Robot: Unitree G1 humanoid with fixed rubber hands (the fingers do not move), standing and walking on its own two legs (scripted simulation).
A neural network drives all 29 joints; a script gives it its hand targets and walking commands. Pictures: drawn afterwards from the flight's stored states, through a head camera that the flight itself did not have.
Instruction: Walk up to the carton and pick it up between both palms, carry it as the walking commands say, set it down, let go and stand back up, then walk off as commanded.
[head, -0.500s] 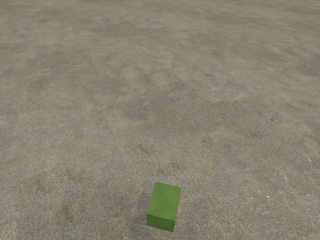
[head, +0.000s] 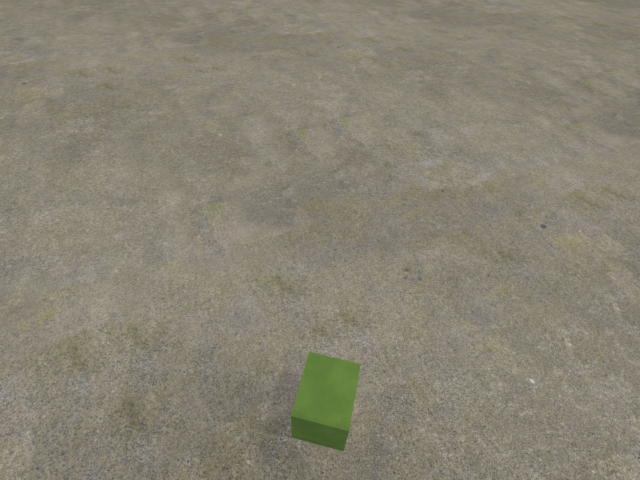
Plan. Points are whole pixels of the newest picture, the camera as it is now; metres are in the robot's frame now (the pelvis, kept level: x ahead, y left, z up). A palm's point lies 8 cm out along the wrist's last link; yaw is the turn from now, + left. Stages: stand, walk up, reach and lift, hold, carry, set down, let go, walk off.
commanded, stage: walk off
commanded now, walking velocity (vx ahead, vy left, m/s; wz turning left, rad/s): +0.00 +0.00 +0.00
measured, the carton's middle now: (326, 400) +0.49 -0.06 -0.69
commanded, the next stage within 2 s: none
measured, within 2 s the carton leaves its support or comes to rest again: neither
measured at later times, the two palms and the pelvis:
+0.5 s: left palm out of the picture +0.00 +0.20 -0.15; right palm out of the picture -0.01 -0.34 -0.16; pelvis -0.06 -0.07 -0.02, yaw -6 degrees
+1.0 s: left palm out of the picture -0.10 +0.10 -0.18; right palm out of the picture -0.26 -0.39 -0.11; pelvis -0.22 -0.12 -0.01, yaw -4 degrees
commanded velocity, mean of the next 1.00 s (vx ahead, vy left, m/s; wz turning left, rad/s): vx -0.38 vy -0.28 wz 0.00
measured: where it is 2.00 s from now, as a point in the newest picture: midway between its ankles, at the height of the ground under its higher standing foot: outside the picture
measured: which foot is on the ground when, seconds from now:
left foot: down 0.00-0.52, up 0.54-0.80, down 0.82-1.00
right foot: down 0.00-0.20, up 0.22-0.50, down 0.52-0.82, up 0.84-1.00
